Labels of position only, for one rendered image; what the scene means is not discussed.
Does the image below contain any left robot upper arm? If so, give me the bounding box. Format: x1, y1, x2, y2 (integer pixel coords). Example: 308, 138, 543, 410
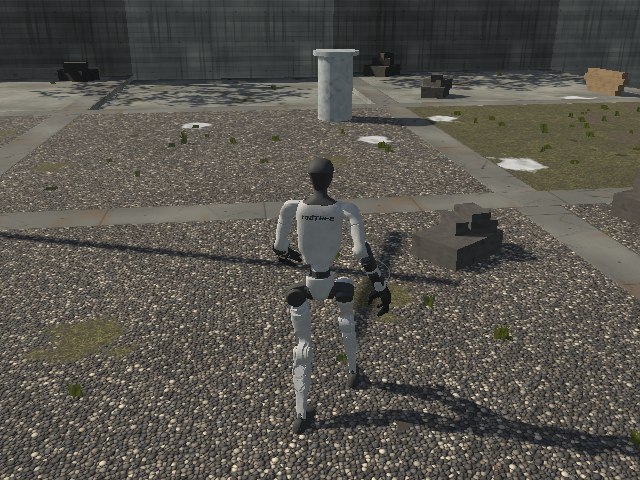
274, 200, 300, 252

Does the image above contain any right robot hand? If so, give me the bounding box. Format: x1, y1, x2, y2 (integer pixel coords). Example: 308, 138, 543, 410
368, 284, 391, 317

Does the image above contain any right robot foot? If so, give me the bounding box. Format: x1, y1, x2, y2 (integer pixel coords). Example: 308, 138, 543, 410
345, 363, 359, 387

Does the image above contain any left robot forearm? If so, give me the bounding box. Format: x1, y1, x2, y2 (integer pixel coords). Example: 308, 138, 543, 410
273, 237, 289, 259

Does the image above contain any left robot hand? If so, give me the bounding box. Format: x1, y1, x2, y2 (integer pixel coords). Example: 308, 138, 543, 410
277, 247, 302, 267

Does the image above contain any right robot forearm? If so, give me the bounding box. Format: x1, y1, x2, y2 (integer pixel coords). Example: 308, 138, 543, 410
361, 242, 386, 292

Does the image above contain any robot head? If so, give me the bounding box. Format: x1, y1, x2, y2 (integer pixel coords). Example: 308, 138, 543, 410
303, 158, 337, 206

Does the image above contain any right robot upper arm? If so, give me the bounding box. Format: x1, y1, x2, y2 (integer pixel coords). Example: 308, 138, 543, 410
340, 201, 369, 259

